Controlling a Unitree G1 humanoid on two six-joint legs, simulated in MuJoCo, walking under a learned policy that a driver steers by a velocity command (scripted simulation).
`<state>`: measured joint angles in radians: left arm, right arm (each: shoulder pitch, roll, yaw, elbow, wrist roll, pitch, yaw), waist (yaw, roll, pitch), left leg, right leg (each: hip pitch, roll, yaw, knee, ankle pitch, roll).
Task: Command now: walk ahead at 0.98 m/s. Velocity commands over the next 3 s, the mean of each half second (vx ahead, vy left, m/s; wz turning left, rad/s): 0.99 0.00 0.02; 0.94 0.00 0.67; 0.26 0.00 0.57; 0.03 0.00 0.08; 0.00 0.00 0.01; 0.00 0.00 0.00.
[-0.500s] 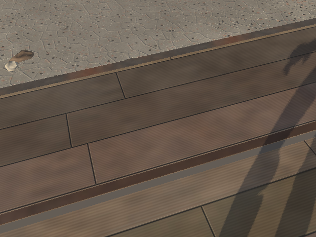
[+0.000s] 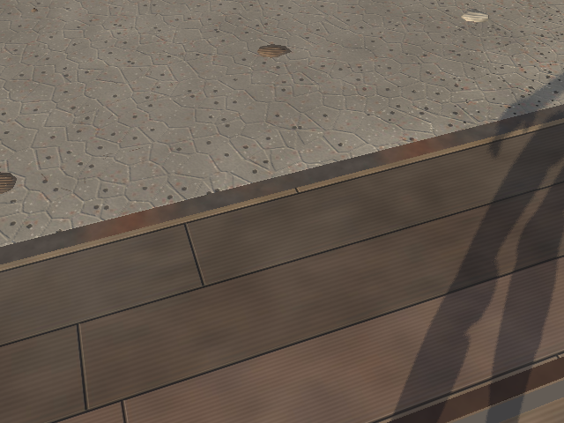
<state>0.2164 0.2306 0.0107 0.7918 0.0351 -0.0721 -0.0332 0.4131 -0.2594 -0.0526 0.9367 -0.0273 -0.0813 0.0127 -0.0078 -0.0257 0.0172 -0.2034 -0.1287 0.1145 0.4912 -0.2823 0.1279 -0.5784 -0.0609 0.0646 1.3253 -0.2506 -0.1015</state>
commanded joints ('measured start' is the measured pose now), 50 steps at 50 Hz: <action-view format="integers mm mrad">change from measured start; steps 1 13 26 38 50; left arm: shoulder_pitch -35 33 181 134 -181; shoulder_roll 53 169 103 204 69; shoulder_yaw -4 31 43 57 -26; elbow -85 -51 130 92 -205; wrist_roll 9 -10 -17 27 10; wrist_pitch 14 -9 -77 -24 -12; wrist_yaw -12 16 8 68 24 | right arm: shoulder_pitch -26 96 -300 162 1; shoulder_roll -61 -214 -29 -225 -194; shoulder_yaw -2 -15 50 -36 -52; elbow -45 24 -207 -45 -82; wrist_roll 18 -18 1 10 38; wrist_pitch -50 -17 15 24 5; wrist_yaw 7 -41 40 9 -8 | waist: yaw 56 152 -11 -237 -1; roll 39 167 8 6 23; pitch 162 -135 142 -188 35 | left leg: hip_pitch -163 372 -516 374 -176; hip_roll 272 318 232 115 41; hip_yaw -340 -94 -154 -163 -365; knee -463 98 544 147 -161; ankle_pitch -121 1317 230 84 907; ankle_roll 119 -3 -46 147 67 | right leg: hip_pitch -144 398 334 334 168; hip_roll -89 145 -66 -20 72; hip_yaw -20 -180 -43 -242 -131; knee -136 -789 -1283 -4 -565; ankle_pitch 110 144 221 474 252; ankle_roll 32 -68 -61 60 144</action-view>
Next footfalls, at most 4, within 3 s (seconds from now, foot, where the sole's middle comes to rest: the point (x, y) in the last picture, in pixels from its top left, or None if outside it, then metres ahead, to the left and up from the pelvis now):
0.28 right None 0.49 -0.11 -0.77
0.76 left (276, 278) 0.93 0.05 -0.77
1.14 right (270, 176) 1.35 0.07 -0.77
1.52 left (219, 214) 1.18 0.23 -0.77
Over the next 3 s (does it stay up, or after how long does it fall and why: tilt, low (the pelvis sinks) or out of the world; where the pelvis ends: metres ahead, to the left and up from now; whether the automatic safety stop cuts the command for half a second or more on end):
stays up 1.20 0.10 0.01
